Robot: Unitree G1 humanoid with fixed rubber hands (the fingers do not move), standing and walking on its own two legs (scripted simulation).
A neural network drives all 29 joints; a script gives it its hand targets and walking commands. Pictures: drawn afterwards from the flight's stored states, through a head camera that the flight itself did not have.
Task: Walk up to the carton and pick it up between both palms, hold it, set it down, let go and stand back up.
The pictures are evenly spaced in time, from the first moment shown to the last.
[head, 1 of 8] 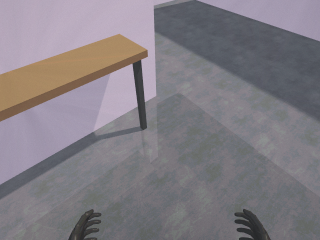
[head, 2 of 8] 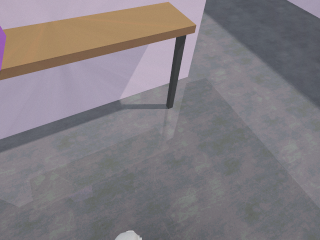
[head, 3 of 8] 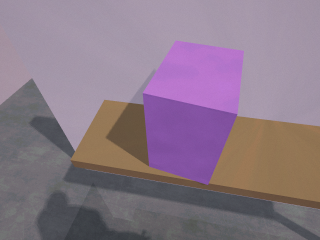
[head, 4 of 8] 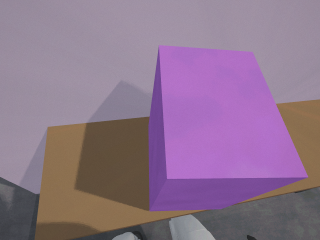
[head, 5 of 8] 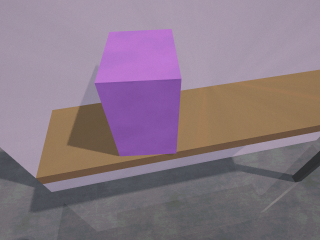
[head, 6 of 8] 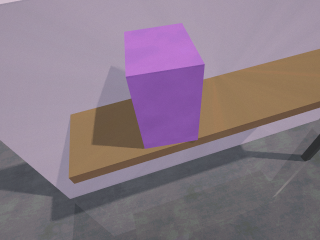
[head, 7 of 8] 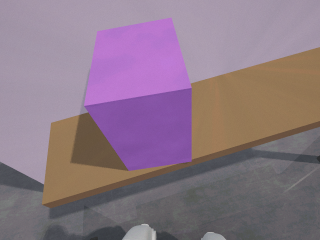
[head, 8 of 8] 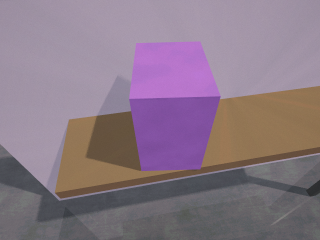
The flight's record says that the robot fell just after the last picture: no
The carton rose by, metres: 0.00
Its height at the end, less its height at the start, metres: +0.00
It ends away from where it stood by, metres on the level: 0.00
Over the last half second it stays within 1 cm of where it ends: yes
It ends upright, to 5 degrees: yes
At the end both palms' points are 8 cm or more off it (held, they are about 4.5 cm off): yes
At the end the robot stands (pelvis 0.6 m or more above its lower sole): yes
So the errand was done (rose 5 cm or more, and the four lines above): no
